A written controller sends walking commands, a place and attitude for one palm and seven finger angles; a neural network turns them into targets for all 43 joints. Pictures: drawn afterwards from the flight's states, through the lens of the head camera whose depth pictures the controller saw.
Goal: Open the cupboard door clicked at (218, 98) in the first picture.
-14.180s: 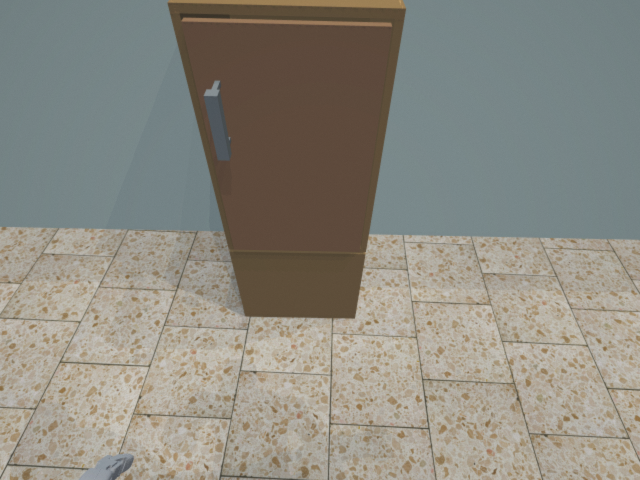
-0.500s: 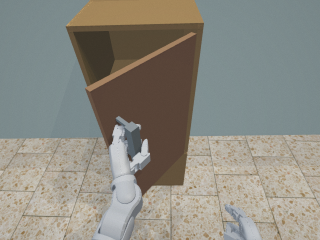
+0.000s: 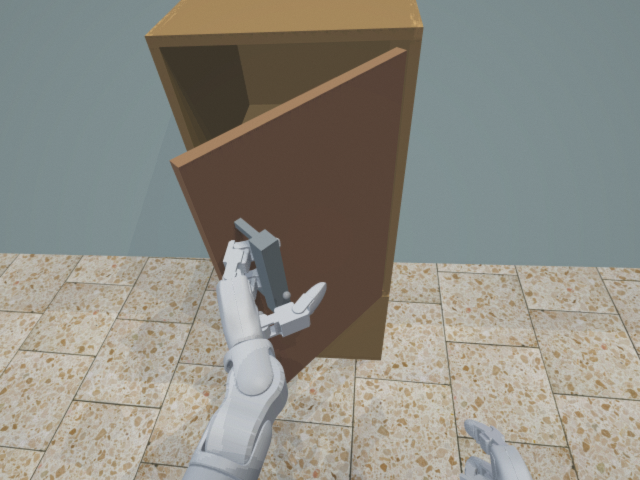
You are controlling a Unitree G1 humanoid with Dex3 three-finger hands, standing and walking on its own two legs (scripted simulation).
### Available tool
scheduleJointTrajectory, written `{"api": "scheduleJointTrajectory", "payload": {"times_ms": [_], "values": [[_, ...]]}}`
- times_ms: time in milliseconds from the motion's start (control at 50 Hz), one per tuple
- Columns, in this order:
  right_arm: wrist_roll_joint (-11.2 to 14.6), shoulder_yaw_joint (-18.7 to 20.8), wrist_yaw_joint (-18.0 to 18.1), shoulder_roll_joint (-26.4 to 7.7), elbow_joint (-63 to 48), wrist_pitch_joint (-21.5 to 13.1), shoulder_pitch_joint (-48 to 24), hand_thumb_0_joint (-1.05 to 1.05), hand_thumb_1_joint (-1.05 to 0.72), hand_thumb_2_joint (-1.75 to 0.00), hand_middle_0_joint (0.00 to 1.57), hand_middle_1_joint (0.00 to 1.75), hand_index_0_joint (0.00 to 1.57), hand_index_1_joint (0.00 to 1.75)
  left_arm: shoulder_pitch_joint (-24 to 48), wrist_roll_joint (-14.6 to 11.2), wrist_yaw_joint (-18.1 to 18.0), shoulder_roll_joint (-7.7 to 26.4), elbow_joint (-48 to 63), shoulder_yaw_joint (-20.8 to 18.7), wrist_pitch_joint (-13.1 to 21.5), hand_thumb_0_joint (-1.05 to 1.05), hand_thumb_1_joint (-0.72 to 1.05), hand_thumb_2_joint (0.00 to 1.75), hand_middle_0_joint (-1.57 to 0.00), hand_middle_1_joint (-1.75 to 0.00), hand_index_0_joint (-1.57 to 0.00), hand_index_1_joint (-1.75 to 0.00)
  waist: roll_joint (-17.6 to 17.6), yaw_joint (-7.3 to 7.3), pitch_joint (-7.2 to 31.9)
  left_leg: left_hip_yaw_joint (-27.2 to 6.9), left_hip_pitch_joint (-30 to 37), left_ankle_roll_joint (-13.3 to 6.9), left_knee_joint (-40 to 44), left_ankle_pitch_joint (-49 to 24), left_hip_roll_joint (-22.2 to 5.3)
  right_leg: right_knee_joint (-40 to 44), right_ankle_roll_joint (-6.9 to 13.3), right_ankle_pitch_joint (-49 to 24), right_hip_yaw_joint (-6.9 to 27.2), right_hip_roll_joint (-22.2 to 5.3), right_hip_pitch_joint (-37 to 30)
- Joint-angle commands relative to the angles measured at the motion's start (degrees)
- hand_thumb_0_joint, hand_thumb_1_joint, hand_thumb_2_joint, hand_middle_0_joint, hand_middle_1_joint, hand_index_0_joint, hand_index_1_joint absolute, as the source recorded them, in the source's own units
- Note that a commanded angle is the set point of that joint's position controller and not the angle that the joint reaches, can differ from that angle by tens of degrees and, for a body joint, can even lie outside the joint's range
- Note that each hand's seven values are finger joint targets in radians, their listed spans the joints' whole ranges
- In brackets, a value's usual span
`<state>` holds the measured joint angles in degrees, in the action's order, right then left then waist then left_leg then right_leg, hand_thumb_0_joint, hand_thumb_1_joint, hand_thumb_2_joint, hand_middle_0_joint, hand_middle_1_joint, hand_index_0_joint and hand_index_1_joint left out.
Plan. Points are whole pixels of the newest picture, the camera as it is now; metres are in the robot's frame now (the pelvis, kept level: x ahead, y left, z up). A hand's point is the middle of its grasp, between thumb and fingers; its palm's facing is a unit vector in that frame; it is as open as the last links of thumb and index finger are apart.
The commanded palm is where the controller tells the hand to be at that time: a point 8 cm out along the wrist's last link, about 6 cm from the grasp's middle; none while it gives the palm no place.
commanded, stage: open thumb and fingers to let go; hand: left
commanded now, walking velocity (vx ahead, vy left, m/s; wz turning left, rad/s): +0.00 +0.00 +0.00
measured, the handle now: (262, 267) +0.36 +0.09 +0.09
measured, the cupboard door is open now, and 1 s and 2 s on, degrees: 48 51 51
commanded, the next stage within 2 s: slide the hand sideways off the handle in 0.44 s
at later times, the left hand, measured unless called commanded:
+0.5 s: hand (288, 299) +0.31 +0.05 +0.09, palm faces +0.25 -0.97 -0.03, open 15.6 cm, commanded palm +0.27 +0.09 +0.09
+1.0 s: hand (283, 331) +0.27 +0.05 +0.09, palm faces -0.13 -0.99 +0.01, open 16.4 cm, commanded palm +0.25 +0.12 +0.09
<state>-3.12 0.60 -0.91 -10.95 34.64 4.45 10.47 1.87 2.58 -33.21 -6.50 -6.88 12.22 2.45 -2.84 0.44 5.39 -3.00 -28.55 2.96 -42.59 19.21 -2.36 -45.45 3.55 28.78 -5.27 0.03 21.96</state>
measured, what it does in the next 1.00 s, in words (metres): shifts its weight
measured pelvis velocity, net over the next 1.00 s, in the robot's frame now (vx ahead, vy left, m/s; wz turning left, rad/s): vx -0.03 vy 0.05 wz -0.06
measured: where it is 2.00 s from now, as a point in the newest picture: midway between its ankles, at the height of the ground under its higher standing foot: outside the picture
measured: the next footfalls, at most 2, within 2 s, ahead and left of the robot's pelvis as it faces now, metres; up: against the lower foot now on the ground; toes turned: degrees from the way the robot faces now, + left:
none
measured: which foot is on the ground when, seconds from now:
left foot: down 0.00-1.00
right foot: down 0.00-1.00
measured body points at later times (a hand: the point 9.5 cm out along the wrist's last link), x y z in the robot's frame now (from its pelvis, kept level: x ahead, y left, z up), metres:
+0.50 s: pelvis -0.02 +0.03 +0.00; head -0.01 +0.02 +0.45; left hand +0.29 +0.10 +0.09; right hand +0.14 -0.19 -0.11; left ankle +0.03 +0.18 -0.71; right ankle -0.05 -0.07 -0.71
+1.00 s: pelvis -0.03 +0.05 +0.00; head -0.03 +0.04 +0.45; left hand +0.27 +0.11 +0.09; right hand +0.11 -0.18 -0.10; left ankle +0.03 +0.18 -0.71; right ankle -0.05 -0.07 -0.71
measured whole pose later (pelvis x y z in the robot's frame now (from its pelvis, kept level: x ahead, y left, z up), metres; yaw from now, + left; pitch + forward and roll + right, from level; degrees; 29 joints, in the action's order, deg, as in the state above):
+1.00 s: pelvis -0.03 +0.05 +0.00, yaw -3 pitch +4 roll +0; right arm -0.7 -1.1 -1.8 -10.8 30.9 1.4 14.5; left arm 2.7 0.6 -12.7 -2.0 -10.0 14.9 11.0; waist -1.3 1.2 4.0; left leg 0.9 -30.6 0.7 -45.3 18.4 -1.9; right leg -46.6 0.0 25.6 -1.2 -0.9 24.7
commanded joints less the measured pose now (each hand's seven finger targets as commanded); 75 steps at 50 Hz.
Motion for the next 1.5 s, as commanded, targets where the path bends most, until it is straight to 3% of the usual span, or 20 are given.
{"api": "scheduleJointTrajectory", "payload": {"times_ms": [0,100,200,400,520,540,560,580,600,660,700,740,800,900,960,1080,1160,1220,1320,1480], "values": [[0.05,1.37,0.22,-4.17,-8.79,-2.94,-5.88,0.0,-0.9,-0.9,0.2,0.3,0.2,0.3,12.66,1.62,0.01,-5.49,12.49,0.5,4.21,0.0,-0.5,0.3,-0.3,-1.2,-0.3,-1.2,10.26,0.08,12.58,2.68,8.53,-3.42,-0.69,-15.32,2.98,8.56,-4.84,-39.59,4.87,-2.95,-2.43],[0.19,1.18,0.64,-4.2,-8.43,-3.03,-6.59,0.0,-0.9,-0.9,0.2,0.3,0.2,0.3,15.83,1.14,-0.58,-5.31,10.8,-0.15,4.13,0.0,-0.5,0.3,-0.27,-1.05,-0.27,-1.05,11.63,0.27,10.26,2.69,8.08,-3.49,-0.41,-13.0,3.12,10.31,-4.79,-33.91,5.16,-2.9,-1.05],[0.16,1.31,0.25,-4.08,-7.91,-3.55,-6.56,0.0,-0.9,-0.9,0.2,0.3,0.2,0.3,18.22,2.37,-1.64,-7.57,9.3,1.95,4.24,0.0,-0.5,0.3,-0.23,-0.8,-0.23,-0.8,8.68,0.58,10.12,2.83,8.95,-3.48,-0.34,-12.46,2.74,9.65,-3.51,-27.32,3.56,-1.68,1.6],[-0.01,1.42,-0.11,-3.83,-7.58,-4.16,-7.55,0.0,-0.9,-0.9,0.2,0.3,0.2,0.3,22.91,2.34,-4.0,-8.96,6.76,1.86,3.28,0.0,-0.5,0.3,-0.15,-0.3,-0.15,-0.3,7.76,0.05,12.56,2.84,8.83,-3.26,-0.32,-11.49,2.48,8.33,-2.16,-20.61,1.73,-0.23,3.22],[-0.21,0.98,-0.49,-3.55,-7.21,-4.32,-8.58,0.0,-0.9,-0.9,0.2,0.3,0.2,0.3,26.55,2.11,-5.68,-10.08,4.79,1.53,2.17,0.0,-0.5,0.3,-0.15,-0.3,-0.15,-0.3,5.75,-0.1,11.81,2.81,8.28,-2.95,-0.11,-9.54,2.28,8.0,-1.75,-16.06,1.15,0.22,5.23],[0.35,1.02,-0.86,-5.7,-6.11,-2.77,-2.6,0.0,-0.9,-0.9,0.2,0.3,0.2,0.3,25.07,7.81,7.49,-4.38,5.36,14.87,5.2,0.0,-0.5,0.3,-0.15,-0.3,-0.15,-0.3,10.82,5.94,7.63,2.18,8.99,-4.39,1.22,-11.33,2.52,7.22,-2.05,-22.22,3.45,0.27,7.34],[1.02,1.68,-0.25,-5.52,-8.41,-2.77,-2.49,0.0,-0.9,-0.9,0.2,0.3,0.2,0.3,27.07,5.22,14.42,-0.23,8.52,9.96,8.85,0.0,-0.5,0.3,-0.15,-0.3,-0.15,-0.3,8.64,3.88,11.93,2.37,9.59,-4.76,0.56,-12.95,2.58,6.32,-1.82,-25.56,3.51,0.16,5.41],[1.2,1.52,0.38,-5.66,-9.04,-2.95,-2.65,0.0,-0.9,-0.9,0.2,0.3,0.2,0.3,28.0,4.25,18.67,2.26,9.0,9.06,11.27,0.0,-0.5,0.3,-0.15,-0.3,-0.15,-0.3,7.14,3.21,14.06,2.69,10.02,-5.0,0.14,-12.98,3.04,5.67,-1.79,-26.8,3.89,-0.11,4.02],[1.42,1.29,0.65,-5.77,-9.52,-3.18,-2.33,0.0,-0.9,-0.9,0.2,0.3,0.2,0.3,29.55,3.18,22.28,2.79,10.53,9.57,12.91,0.0,-0.5,0.3,-0.15,-0.3,-0.15,-0.3,3.3,3.37,15.86,2.76,11.64,-5.02,0.02,-13.07,3.07,5.16,-1.6,-26.63,3.82,-0.24,4.05],[3.02,0.26,1.29,-4.93,-10.86,-4.98,-2.8,0.0,-0.9,-0.9,0.2,0.3,0.2,0.3,27.37,-4.08,28.81,-0.81,7.85,9.18,14.17,0.0,-0.5,0.3,-0.15,-0.3,-0.15,-0.3,2.32,3.41,13.77,2.13,12.68,-4.45,0.8,-8.02,2.64,6.56,-1.82,-19.69,2.22,0.56,6.4],[3.78,-0.09,1.53,-5.16,-11.22,-6.04,-4.12,0.0,-0.9,-0.9,0.2,0.3,0.2,0.3,26.0,-8.31,28.25,-2.04,5.86,6.56,12.73,0.0,-0.5,0.3,-0.15,-0.3,-0.15,-0.3,5.19,2.62,10.69,1.48,11.68,-3.85,2.92,-3.27,2.13,8.36,-2.07,-13.12,1.29,1.23,6.96],[3.8,-0.2,1.51,-5.6,-10.98,-6.64,-4.41,0.0,-0.9,-0.9,0.2,0.3,0.2,0.3,24.57,-10.02,25.68,-1.49,4.27,3.34,11.27,0.0,-0.5,0.3,-0.15,-0.3,-0.15,-0.3,8.52,1.6,8.55,1.34,10.17,-3.55,4.37,-0.57,2.11,9.11,-2.42,-9.92,0.78,1.42,6.99],[3.11,0.11,0.47,-5.86,-11.47,-7.03,-3.62,0.0,-0.9,-0.9,0.2,0.3,0.2,0.3,20.36,-7.23,21.65,0.56,5.64,1.27,11.02,0.0,-0.5,0.3,-0.15,-0.3,-0.15,-0.3,9.83,-0.2,9.59,1.82,9.79,-3.64,4.71,-3.32,2.09,8.4,-2.38,-11.63,0.77,1.29,5.41],[2.26,0.59,-0.85,-5.92,-12.78,-6.07,-2.84,0.0,-0.9,-0.9,0.2,0.3,0.2,0.3,15.26,-0.63,19.45,4.42,8.93,0.74,12.52,0.0,-0.5,0.3,-0.15,-0.3,-0.15,-0.3,7.02,-0.82,10.22,3.0,8.99,-3.9,3.72,-4.88,1.96,7.39,-1.95,-12.71,1.77,0.89,5.28],[2.64,0.23,-0.67,-5.56,-13.81,-5.51,-3.85,0.0,-0.9,-0.9,0.2,0.3,0.2,0.3,12.44,-1.48,20.95,4.83,11.3,0.82,12.11,0.0,-0.5,0.3,-0.15,-0.3,-0.15,-0.3,4.19,-0.88,8.21,3.94,8.65,-3.9,3.95,-3.35,2.08,8.45,-1.92,-11.8,2.27,0.83,5.27],[3.02,-0.27,0.94,-5.51,-14.8,-5.28,-5.19,0.0,-0.9,-0.9,0.2,0.3,0.2,0.3,9.39,-5.17,23.57,6.29,17.2,-0.8,10.4,0.0,-0.5,0.3,-0.15,-0.3,-0.15,-0.3,5.45,-0.47,6.95,4.0,9.56,-4.02,4.42,-2.78,2.16,10.27,-2.46,-11.37,2.63,1.03,4.29],[3.06,-0.21,0.8,-5.43,-15.09,-6.43,-4.33,0.0,-0.9,-0.9,0.2,0.3,0.2,0.3,4.19,-5.74,24.73,5.01,20.93,0.74,11.04,0.0,-0.5,0.3,-0.15,-0.3,-0.15,-0.3,4.91,-0.22,7.88,3.21,10.75,-3.92,3.9,-5.63,2.0,8.6,-2.42,-15.14,1.7,1.32,4.35],[3.03,0.04,0.5,-5.56,-15.75,-6.71,-3.9,0.0,-0.9,-0.9,0.2,0.3,0.2,0.3,-3.35,-5.47,25.47,6.53,23.03,-0.22,11.06,0.0,-0.5,0.3,-0.15,-0.3,-0.15,-0.3,5.41,-0.72,8.83,3.65,10.59,-3.95,3.19,-8.4,2.07,7.67,-2.55,-19.34,1.87,1.12,3.07],[2.85,-0.06,0.23,-5.65,-17.05,-6.75,-3.21,0.0,-0.9,-0.9,0.2,0.3,0.2,0.3,-7.08,-3.67,26.36,7.94,27.28,0.65,10.54,0.0,-0.5,0.3,-0.15,-0.3,-0.15,-0.3,5.12,0.09,6.88,3.39,9.23,-4.15,2.11,-8.68,2.26,6.77,-2.76,-21.08,2.28,0.77,4.19],[2.92,-0.14,1.43,-5.4,-17.65,-7.78,-2.27,0.0,-0.9,-0.9,0.2,0.3,0.2,0.3,-17.74,-7.17,30.35,12.47,32.92,-5.61,11.51,0.0,-0.5,0.3,-0.15,-0.3,-0.15,-0.3,5.99,-1.04,9.59,3.97,8.76,-4.21,-0.07,-13.13,2.98,5.44,-3.55,-31.23,3.2,0.38,0.77]]}}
